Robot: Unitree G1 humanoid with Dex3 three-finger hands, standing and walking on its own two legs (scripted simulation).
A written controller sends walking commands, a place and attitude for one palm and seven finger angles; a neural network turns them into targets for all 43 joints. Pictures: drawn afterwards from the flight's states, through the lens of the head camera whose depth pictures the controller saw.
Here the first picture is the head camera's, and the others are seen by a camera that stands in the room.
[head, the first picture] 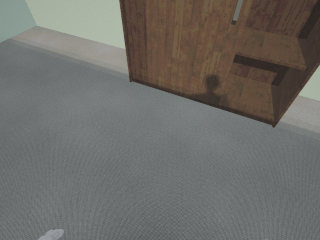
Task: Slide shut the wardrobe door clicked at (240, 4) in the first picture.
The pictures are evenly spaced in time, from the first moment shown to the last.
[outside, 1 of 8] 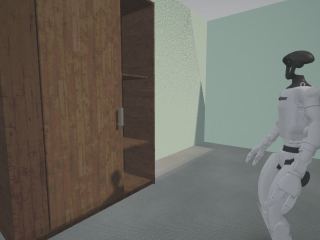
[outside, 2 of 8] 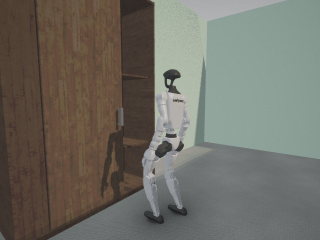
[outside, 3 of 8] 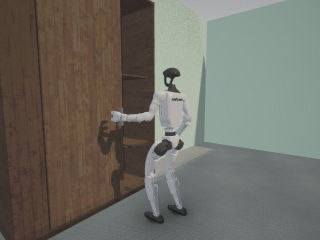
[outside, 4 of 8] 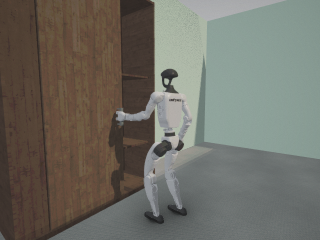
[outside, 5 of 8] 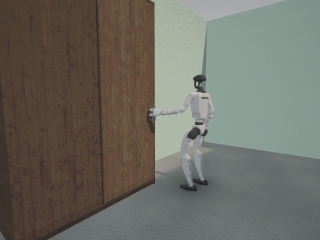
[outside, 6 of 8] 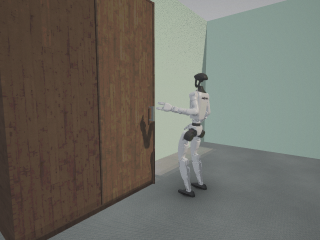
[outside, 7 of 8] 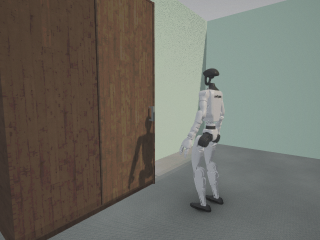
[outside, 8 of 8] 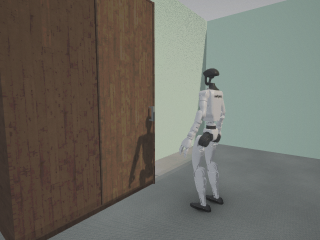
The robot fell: no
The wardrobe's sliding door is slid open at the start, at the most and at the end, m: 0.47 0.47 0.02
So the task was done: yes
